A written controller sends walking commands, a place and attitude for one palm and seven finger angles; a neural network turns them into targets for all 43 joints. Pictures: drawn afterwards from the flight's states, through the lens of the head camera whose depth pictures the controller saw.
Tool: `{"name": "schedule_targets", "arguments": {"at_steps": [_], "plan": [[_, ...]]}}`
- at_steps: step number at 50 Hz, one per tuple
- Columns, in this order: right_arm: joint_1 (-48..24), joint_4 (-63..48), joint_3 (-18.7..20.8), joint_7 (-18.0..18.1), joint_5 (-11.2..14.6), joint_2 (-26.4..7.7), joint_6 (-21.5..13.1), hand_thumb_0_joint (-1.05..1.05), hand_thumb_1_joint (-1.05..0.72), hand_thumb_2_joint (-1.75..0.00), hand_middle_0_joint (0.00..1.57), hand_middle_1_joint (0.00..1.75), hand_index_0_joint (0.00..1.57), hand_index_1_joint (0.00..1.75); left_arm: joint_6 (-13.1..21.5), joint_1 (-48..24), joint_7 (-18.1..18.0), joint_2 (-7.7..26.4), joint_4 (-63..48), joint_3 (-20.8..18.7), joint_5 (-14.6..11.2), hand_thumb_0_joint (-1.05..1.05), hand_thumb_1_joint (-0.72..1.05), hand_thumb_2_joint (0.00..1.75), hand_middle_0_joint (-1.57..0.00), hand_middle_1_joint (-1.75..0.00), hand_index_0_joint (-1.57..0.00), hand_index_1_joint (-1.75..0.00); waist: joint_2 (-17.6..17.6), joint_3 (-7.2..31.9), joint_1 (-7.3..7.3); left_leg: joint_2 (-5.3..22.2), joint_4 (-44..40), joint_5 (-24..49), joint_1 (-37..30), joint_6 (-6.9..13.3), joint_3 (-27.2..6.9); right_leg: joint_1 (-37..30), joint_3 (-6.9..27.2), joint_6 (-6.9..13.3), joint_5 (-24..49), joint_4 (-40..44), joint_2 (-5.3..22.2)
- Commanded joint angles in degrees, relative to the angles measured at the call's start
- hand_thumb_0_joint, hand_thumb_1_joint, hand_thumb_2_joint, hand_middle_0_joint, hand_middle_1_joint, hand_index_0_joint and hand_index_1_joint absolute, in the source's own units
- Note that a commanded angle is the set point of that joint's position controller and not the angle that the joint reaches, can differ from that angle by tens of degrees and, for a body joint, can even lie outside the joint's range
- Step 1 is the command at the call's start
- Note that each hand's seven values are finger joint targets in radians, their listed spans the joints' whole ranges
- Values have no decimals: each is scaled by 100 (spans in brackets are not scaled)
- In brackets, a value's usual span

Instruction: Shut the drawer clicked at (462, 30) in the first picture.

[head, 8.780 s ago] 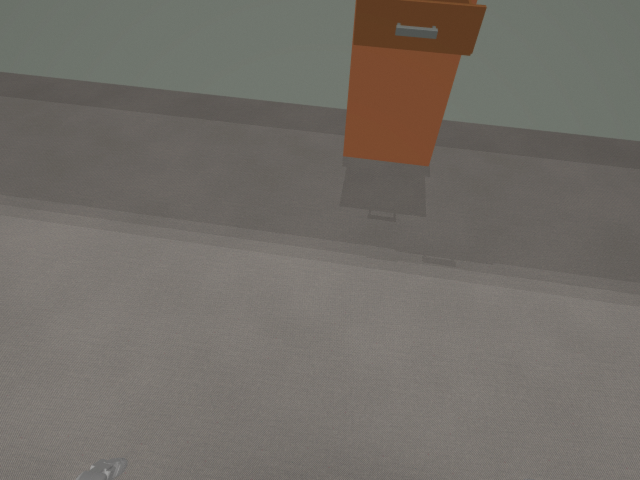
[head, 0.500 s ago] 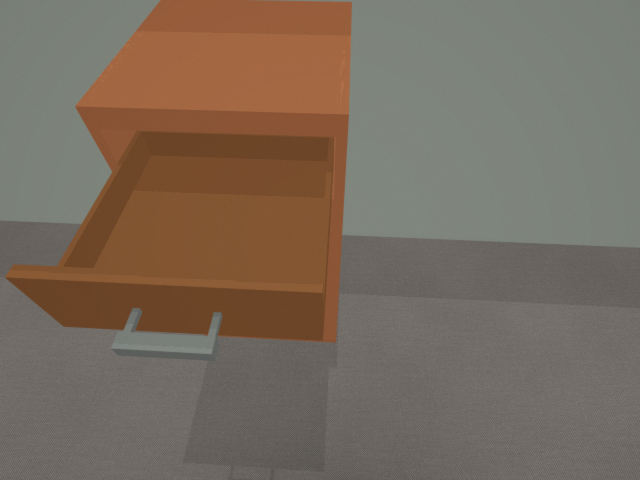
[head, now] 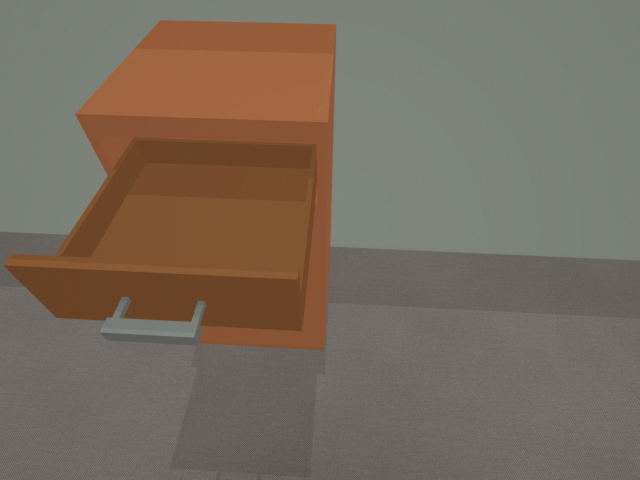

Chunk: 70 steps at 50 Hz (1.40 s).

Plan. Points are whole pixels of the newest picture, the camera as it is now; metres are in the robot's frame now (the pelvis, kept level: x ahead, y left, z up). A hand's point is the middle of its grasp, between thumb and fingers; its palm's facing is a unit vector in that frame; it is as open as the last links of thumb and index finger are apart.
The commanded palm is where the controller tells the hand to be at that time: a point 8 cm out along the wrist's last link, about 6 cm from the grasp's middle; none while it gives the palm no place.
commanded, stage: come to a stop and stand still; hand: left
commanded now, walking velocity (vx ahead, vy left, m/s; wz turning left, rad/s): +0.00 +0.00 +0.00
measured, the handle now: (157, 318) +0.32 +0.26 -0.01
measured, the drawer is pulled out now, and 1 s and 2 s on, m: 0.30 0.30 0.30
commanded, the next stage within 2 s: look again from close up in 0.30 s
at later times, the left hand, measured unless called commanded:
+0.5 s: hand out of the picture -0.04 +0.16 -0.18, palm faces +0.01 -0.99 -0.17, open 7.3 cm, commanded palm none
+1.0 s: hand out of the picture -0.03 +0.23 -0.18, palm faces +0.02 -0.98 -0.19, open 7.3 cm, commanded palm none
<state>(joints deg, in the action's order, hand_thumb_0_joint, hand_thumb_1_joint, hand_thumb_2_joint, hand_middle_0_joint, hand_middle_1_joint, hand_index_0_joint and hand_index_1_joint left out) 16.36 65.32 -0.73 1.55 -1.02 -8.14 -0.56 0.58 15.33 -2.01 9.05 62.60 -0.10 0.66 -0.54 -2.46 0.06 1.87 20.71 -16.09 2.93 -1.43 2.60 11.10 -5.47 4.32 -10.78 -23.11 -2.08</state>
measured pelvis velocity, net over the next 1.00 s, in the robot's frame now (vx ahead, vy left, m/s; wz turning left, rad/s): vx -0.03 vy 0.07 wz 0.00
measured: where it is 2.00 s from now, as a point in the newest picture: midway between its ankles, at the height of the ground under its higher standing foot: outside the picture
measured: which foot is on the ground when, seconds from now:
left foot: down 0.00-1.00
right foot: down 0.00-1.00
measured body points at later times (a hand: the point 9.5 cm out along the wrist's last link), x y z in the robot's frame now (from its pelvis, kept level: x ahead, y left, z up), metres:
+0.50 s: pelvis -0.01 +0.02 -0.01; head +0.01 +0.01 +0.44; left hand -0.04 +0.22 -0.17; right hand -0.05 -0.18 -0.17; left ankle -0.05 +0.13 -0.74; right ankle +0.02 -0.07 -0.74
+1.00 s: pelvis -0.03 +0.07 +0.00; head -0.03 +0.06 +0.45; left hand -0.03 +0.28 -0.16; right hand -0.05 -0.14 -0.17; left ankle -0.05 +0.13 -0.74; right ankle +0.02 -0.07 -0.74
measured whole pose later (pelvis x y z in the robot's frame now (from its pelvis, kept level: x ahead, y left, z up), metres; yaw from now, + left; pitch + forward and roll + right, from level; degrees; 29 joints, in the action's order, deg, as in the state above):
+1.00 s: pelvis -0.03 +0.07 +0.00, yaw +0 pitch -2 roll +0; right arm 20.2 63.0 -0.9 1.4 -1.1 -7.5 -1.7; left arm 0.4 18.1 -2.4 7.3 62.9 0.4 0.8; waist -0.1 -1.6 -0.5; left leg -3.6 24.5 -16.3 6.1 4.2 4.8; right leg 14.5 -2.8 -1.0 -9.9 -26.9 3.4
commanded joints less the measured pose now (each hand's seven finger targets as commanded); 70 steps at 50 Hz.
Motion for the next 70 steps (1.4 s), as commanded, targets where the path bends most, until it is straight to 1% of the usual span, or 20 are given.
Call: {"name": "schedule_targets", "arguments": {"at_steps": [1, 9, 19, 20, 21, 22, 23, 25, 27, 29, 38, 48, 52, 55, 58, 60, 62, 65, 68, 70], "plan": [[659, -4, 25, 22, 23, -340, 1, 0, -90, -90, 20, 30, 20, 30, 90, 413, 4, 531, -146, -94, -27, 0, 90, 90, -20, -30, -20, -30, 134, -358, -7, 271, -353, 11, 699, 229, -246, -19, 1158, -117, -655, 945, 814], [1002, 108, 1, 29, 15, -192, -17, 0, -90, -90, 20, 30, 20, 30, 110, 689, -4, 383, -42, -97, -40, 0, 90, 90, -20, -30, -20, -30, 124, -354, -9, 220, -274, -20, 916, 231, -235, 13, 1155, -101, -827, 912, 817], [1158, 157, -17, 79, 31, -54, -104, 0, -90, -90, 20, 30, 20, 30, 136, 892, -19, 146, 92, -62, -45, 0, 90, 90, -20, -30, -20, -30, -27, -325, 28, 318, -346, 293, 1022, 254, -329, -145, 991, -59, 16, 496, 768], [179, -241, 98, 15, 70, -440, -178, 0, -90, -90, 20, 30, 20, 30, 261, 1138, -247, 470, 260, -68, 34, 0, 90, 90, -20, -30, -20, -30, -147, -440, 310, 397, 840, 10, 1510, 36, 159, -180, 1154, -488, 2607, 198, 1151], [453, -573, 56, 61, 116, -251, -119, 0, -90, -90, 20, 30, 20, 30, 253, 1090, -224, 711, 224, -84, -5, 0, 90, 90, -20, -30, -20, -30, -8, -218, -45, 161, 942, -78, 1339, -10, 21, -432, 1334, -285, 4120, 43, 1474], [1034, -537, 81, 82, 92, -44, -135, 0, -90, -90, 20, 30, 20, 30, 250, 1092, -218, 559, 97, -87, -38, 0, 90, 90, -20, -30, -20, -30, 7, 936, -213, 146, 847, -393, 923, 98, 17, -800, 1307, -62, 3493, -218, 1520], [1090, -498, 85, 91, 83, -44, -132, 0, -90, -90, 20, 30, 20, 30, 228, 883, -195, 464, 41, -52, -40, 0, 90, 90, -20, -30, -20, -30, 44, 1229, -237, 122, 783, -108, 723, 140, -22, -835, 1164, 94, 2999, -311, 1396], [1022, -417, 97, 66, 54, -86, -47, 0, -90, -90, 20, 30, 20, 30, 188, 618, -118, 363, -9, -30, -8, 0, 90, 90, -20, -30, -20, -30, 438, 278, -204, 166, 644, -178, 893, 198, -155, 124, 1159, 67, 533, 177, 1200], [987, -432, 87, 30, 14, -148, -45, 0, -90, -90, 20, 30, 20, 30, 125, 495, -83, 280, -75, -9, 2, 0, 90, 90, -20, -30, -20, -30, 169, -441, -180, 252, 328, -4, 1104, 279, -315, 692, 1064, 4, -632, 262, 939], [944, -474, 78, 13, 10, -219, -63, 0, -90, -90, 20, 30, 20, 30, 121, 547, -72, 258, -90, 0, 1, 0, 90, 90, -20, -30, -20, -30, 110, -659, -125, 311, 63, -131, 1454, 351, -482, 633, 1048, -62, -690, 189, 803], [753, -527, 67, 19, 10, -464, -159, 0, -90, -90, 20, 30, 20, 30, 74, 569, -36, 260, -198, -9, -8, 0, 90, 90, -20, -30, -20, -30, -100, -524, 8, 428, -509, -112, 1741, 401, -763, -44, 749, -165, 192, -184, 738], [757, -382, 59, 33, 33, -489, -180, 0, -90, -90, 20, 30, 20, 30, 66, 634, -43, 212, -153, -13, -13, 0, 90, 90, -20, -30, -20, -30, 18, -304, -11, 429, -522, 507, 1333, 382, -709, -154, 668, -226, 471, -219, 807], [790, -271, 90, 21, 4, -576, -118, 0, -90, -90, 20, 30, 20, 30, 38, 683, -4, 112, -80, -10, 52, 0, 90, 90, -20, -30, -20, -30, -131, -554, -34, 575, -871, -1277, 1415, 493, -908, 178, 449, -206, -517, -448, 640], [802, -263, 121, 13, -11, -607, -93, 0, -90, -90, 20, 30, 20, 30, 45, 729, 27, 25, -106, -5, 98, 0, 90, 90, -20, -30, -20, -30, -319, -929, -34, 701, -1051, -1842, 1571, 626, -1072, 508, 320, -179, -738, -677, 510], [866, -249, 137, 24, -10, -557, -127, 0, -90, -90, 20, 30, 20, 30, 90, 831, 45, -45, -107, -21, 97, 0, 90, 90, -20, -30, -20, -30, -141, -936, -34, 737, -866, -1397, 1389, 719, -1031, 607, 341, -133, -554, -758, 484], [883, -228, 91, 47, 9, -443, -166, 0, -90, -90, 20, 30, 20, 30, 134, 987, 22, -79, -67, -24, 72, 0, 90, 90, -20, -30, -20, -30, 34, -809, 7, 558, -438, -302, 1346, 667, -759, 363, 572, -98, 51, -649, 557], [972, -184, 54, 101, 37, -328, -218, 0, -90, -90, 20, 30, 20, 30, 162, 1150, -19, -41, 24, -35, 35, 0, 90, 90, -20, -30, -20, -30, 219, -461, -14, 339, 149, 1325, 1068, 524, -335, 19, 757, -94, 1423, -683, 735], [1035, -102, 38, 163, 75, -218, -234, 0, -90, -90, 20, 30, 20, 30, 241, 1271, -84, 87, 113, -20, -48, 0, 90, 90, -20, -30, -20, -30, 408, 146, -79, 274, 429, 2166, 704, 317, -229, -513, 974, -76, 3911, -717, 1066], [991, -152, 122, 191, 111, -264, -172, 0, -90, -90, 20, 30, 20, 30, 209, 1082, -136, 243, -54, -78, -57, 0, 90, 90, -20, -30, -20, -30, 159, 303, -79, 329, 432, 2768, 495, 262, -253, -526, 975, -91, 4264, -920, 1134], [930, -242, 183, 188, 112, -296, -97, 0, -90, -90, 20, 30, 20, 30, 139, 950, -159, 329, -173, -131, -47, 0, 90, 90, -20, -30, -20, -30, 96, 300, -72, 366, 507, 2727, 498, 259, -225, -365, 1008, -48, 3901, -988, 1159]]}}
